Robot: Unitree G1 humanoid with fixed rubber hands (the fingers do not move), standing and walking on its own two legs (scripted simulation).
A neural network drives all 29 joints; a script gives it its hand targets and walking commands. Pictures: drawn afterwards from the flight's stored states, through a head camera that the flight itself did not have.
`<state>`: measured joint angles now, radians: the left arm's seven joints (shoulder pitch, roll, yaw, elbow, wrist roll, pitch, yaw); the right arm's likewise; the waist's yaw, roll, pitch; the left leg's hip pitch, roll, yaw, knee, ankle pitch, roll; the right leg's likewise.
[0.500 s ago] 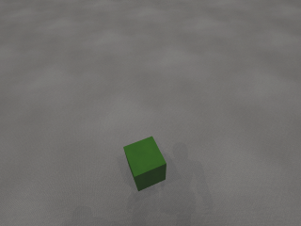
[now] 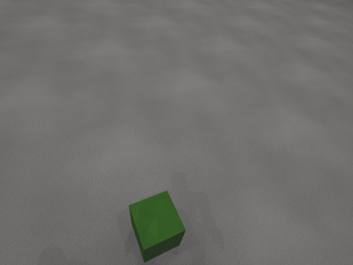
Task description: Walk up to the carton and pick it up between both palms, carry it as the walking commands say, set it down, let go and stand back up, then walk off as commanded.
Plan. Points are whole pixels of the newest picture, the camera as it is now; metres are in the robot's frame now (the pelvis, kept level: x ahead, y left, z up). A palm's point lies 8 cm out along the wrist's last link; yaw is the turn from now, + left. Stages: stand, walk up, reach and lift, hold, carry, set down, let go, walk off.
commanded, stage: walk up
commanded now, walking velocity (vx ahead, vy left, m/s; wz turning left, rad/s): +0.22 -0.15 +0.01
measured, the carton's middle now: (155, 226) +0.43 +0.04 -0.66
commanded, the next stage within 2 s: none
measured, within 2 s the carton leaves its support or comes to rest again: neither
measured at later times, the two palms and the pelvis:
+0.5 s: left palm out of the picture +0.09 +0.17 -0.14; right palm out of the picture +0.03 -0.29 -0.16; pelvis +0.03 -0.06 -0.01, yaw +0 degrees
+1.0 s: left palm out of the picture +0.02 +0.17 -0.15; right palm out of the picture +0.04 -0.25 -0.15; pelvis +0.05 -0.05 +0.00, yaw +0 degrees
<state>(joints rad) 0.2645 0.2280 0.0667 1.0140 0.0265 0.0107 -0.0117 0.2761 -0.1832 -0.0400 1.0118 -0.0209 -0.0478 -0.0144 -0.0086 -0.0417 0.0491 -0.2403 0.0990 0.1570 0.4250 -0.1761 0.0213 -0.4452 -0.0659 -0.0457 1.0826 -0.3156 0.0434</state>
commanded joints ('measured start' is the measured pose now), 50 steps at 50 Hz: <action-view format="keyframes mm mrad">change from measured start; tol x16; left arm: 1 98 3 2 -4 0 13 -6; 17 -120 74 -27 -35 -11 -18 40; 50 82 -30 -39 121 -19 -24 48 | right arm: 1 49 -111 -16 -28 -1 -19 -2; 50 89 -12 25 131 9 26 -29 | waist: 1 30 219 -12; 10 33 176 -57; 14 34 -242 9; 30 26 162 65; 50 19 52 37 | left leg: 1 44 208 -137 -200 312 51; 2 56 203 -86 -141 625 63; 4 75 107 -3 -121 680 76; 14 -34 -43 -103 228 -331 -33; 21 -26 -49 -140 245 -240 -31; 27 115 9 -143 -102 20 -18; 30 -63 68 -255 -238 -192 3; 50 55 29 -165 -156 -8 1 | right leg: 1 -35 -25 14 -19 109 5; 10 277 17 -28 -669 194 -15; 12 372 -167 160 -785 244 -46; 14 156 -258 335 -959 -32 -147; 30 291 -9 26 -758 103 -42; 50 297 -53 73 -780 236 -54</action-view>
